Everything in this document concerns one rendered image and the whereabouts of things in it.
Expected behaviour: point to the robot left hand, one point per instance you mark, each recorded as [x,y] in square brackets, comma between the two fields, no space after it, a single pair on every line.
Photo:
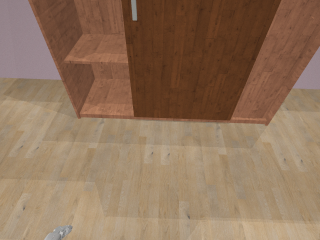
[59,233]

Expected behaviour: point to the wardrobe door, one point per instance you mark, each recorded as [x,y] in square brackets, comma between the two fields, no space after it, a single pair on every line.
[191,59]
[289,37]

